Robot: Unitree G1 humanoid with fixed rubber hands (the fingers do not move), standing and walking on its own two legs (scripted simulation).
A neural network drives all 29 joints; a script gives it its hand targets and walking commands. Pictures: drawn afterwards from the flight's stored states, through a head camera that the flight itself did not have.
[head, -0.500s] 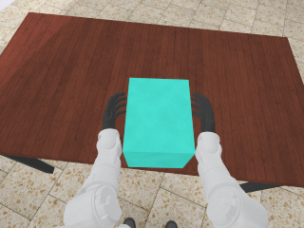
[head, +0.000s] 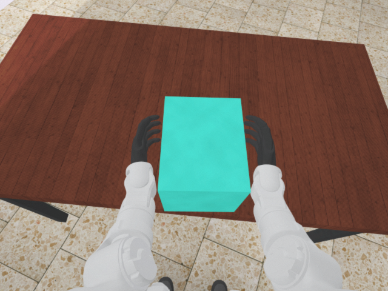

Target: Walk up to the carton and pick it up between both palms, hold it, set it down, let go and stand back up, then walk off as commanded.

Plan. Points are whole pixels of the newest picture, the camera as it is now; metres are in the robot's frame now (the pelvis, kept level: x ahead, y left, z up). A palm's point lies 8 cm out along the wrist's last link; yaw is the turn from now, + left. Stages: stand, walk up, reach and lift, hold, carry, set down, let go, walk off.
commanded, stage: set down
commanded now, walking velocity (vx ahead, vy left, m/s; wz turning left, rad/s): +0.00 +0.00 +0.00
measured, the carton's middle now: (201, 156) +0.40 +0.02 -0.05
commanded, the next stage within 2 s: none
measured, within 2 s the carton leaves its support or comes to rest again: neither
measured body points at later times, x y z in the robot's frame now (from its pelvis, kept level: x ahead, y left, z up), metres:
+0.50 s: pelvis +0.00 +0.00 -0.02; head +0.12 +0.02 +0.42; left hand +0.41 +0.15 -0.04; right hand +0.41 -0.12 -0.03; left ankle +0.00 +0.11 -0.73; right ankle -0.01 -0.11 -0.73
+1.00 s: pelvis -0.02 +0.01 -0.03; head +0.07 +0.03 +0.41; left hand +0.37 +0.19 -0.05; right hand +0.37 -0.15 -0.04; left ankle +0.00 +0.12 -0.73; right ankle -0.01 -0.11 -0.73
